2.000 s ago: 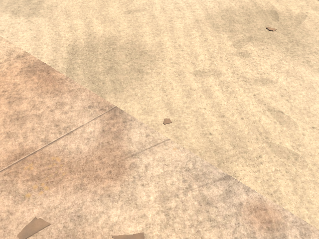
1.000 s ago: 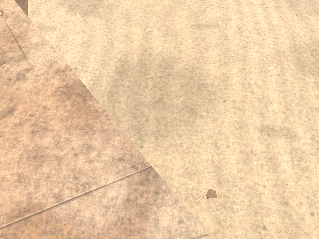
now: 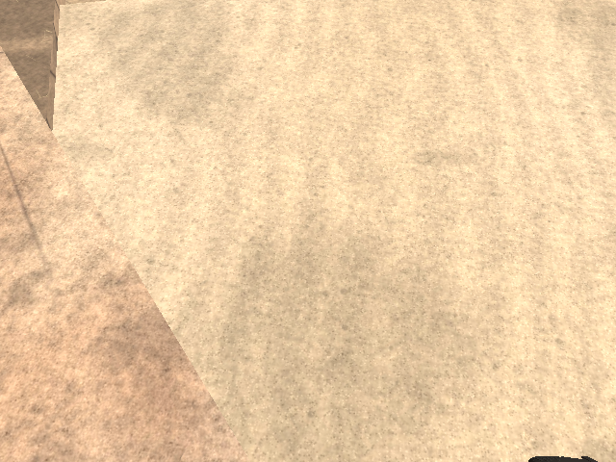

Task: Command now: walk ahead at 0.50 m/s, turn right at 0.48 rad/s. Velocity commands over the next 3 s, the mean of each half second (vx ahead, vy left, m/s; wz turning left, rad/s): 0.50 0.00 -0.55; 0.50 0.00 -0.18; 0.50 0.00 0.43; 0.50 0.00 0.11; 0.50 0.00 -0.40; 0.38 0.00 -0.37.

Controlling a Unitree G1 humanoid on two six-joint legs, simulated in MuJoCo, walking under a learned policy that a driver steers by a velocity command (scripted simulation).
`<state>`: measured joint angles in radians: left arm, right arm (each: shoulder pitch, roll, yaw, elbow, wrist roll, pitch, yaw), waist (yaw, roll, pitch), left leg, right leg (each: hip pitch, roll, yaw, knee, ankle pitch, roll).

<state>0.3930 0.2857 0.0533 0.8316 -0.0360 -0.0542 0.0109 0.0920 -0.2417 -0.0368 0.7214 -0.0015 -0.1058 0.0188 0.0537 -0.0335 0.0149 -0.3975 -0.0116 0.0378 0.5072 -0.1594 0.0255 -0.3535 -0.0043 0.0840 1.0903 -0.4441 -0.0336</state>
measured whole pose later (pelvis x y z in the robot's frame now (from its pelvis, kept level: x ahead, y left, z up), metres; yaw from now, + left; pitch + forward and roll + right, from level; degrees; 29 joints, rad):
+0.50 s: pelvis +0.24 -0.07 -0.10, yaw -17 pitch +3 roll +3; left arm 0.09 0.26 0.08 0.66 -0.03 0.00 -0.09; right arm 0.39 -0.28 -0.07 0.81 0.00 -0.05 -0.04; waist -0.14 -0.03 0.00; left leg -0.14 0.18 0.28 1.06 -0.83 -0.09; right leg -0.47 -0.06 -0.01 0.52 0.15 -0.06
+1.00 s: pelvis +0.54 -0.12 -0.15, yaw -21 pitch +3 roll -1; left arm 0.29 0.28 0.07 0.84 0.00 -0.05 0.00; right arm 0.17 -0.28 -0.06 0.70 0.02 -0.08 0.04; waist 0.01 -0.02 -0.01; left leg -0.54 -0.03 0.01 0.66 -0.18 0.06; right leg -0.19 0.00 0.06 0.96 -0.48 0.01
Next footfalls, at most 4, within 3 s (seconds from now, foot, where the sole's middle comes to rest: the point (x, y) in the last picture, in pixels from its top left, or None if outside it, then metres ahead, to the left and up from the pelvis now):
0.52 right None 0.32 -0.21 -0.90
0.92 left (367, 386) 0.70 -0.10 -0.90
1.46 right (459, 315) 0.92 -0.35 -0.90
1.96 left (374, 224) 1.23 -0.12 -0.90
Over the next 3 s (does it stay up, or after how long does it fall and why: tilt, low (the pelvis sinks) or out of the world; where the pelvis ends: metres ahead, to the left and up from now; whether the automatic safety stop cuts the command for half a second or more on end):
stays up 1.60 -0.36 -0.14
